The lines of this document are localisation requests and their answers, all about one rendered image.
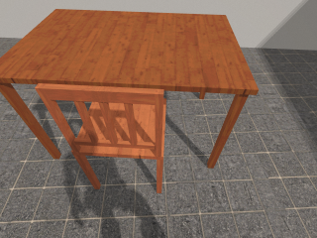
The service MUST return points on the chair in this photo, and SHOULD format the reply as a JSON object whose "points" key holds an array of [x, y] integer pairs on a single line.
{"points": [[122, 122]]}

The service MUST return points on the table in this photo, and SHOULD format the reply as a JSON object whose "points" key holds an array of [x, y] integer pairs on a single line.
{"points": [[153, 50]]}

